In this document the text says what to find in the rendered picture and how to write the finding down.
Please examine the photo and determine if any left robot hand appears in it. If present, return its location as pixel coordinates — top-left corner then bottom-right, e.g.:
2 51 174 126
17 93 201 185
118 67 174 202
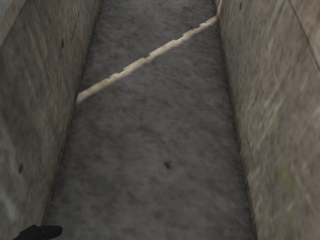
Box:
13 224 63 240

